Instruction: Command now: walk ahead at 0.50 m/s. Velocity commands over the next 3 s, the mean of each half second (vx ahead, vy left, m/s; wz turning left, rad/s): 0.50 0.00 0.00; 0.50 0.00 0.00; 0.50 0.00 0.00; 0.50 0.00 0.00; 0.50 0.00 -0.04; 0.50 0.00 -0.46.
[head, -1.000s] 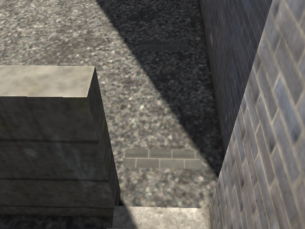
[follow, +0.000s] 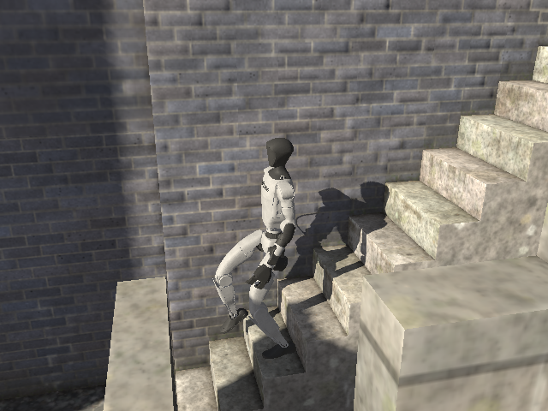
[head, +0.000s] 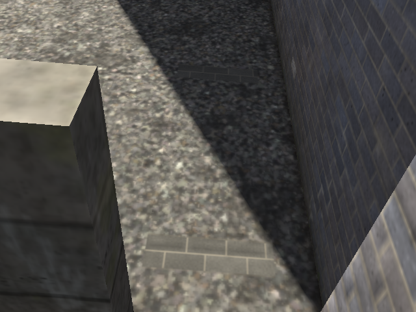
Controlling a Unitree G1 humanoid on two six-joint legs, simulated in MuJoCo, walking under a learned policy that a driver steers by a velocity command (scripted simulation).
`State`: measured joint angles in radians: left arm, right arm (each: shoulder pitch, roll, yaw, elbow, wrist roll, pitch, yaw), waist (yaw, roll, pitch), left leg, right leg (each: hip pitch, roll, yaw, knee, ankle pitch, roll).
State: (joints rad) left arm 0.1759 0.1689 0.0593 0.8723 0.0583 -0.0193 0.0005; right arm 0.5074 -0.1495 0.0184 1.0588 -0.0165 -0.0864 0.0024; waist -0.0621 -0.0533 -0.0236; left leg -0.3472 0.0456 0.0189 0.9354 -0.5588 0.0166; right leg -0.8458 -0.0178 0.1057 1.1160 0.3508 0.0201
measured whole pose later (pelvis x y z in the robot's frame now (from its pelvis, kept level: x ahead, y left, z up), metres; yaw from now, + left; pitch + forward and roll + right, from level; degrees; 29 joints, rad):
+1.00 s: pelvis +0.61 -0.08 -0.47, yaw +1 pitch +2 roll +7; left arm 0.16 0.23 0.00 0.79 0.08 -0.08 -0.11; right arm 0.58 -0.18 0.04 1.03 -0.04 -0.14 0.01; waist -0.09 -0.08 -0.03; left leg -0.30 -0.15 0.11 1.10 -0.84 0.07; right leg -0.73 -0.12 0.07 0.84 0.43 -0.04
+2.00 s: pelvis +1.25 -0.06 -0.59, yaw +0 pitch +2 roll +1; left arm -0.04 0.22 0.05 0.72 -0.03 -0.09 -0.04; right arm 0.43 -0.23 -0.09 0.96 0.02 -0.08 -0.02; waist -0.06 -0.02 0.05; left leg 0.10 -0.02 0.01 0.36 -0.47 0.02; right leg -0.53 -0.01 -0.01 0.49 0.00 -0.12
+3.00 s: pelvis +1.78 -0.06 -0.57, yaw -18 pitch +1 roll +3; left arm 0.07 0.25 0.08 0.76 -0.02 -0.02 -0.04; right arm 0.29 -0.26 -0.09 0.97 0.01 -0.08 -0.02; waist -0.08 -0.03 0.02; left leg 0.06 0.02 0.26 0.24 -0.31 -0.03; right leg -0.63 -0.11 -0.01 0.69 -0.05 -0.05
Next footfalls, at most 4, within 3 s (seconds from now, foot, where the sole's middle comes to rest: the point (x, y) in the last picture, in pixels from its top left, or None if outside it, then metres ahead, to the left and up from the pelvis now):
0.22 right None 0.23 -0.21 -0.93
0.76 left None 0.51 0.02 -1.14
1.10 right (223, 307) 0.85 -0.19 -1.34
1.46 left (172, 264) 1.09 0.06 -1.34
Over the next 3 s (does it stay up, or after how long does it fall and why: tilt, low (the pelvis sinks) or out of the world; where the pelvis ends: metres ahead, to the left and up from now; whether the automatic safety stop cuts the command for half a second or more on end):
stays up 1.78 -0.06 -0.57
